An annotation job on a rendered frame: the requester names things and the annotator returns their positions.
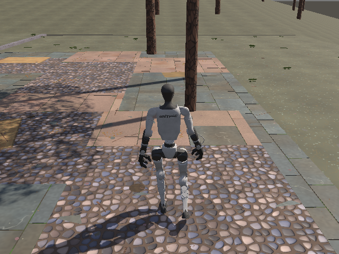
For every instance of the robot left forearm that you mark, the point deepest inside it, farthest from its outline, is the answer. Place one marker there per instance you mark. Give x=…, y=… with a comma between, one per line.
x=144, y=144

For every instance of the left robot hand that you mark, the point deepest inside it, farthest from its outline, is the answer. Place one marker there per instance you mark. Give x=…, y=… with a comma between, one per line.
x=141, y=160

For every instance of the robot right forearm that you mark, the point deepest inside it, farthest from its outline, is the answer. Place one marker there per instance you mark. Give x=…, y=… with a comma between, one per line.
x=196, y=140

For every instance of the right robot hand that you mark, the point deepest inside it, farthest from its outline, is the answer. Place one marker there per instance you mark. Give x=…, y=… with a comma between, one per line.
x=199, y=152

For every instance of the right robot upper arm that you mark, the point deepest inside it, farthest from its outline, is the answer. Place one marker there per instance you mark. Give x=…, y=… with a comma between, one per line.
x=188, y=120

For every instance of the left robot thigh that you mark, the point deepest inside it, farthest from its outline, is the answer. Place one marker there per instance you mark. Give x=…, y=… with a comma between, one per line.
x=158, y=161

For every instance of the left robot upper arm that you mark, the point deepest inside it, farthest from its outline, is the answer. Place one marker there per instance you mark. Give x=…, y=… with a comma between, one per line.
x=149, y=121

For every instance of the robot right shin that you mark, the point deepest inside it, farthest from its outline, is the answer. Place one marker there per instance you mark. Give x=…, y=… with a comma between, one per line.
x=185, y=195

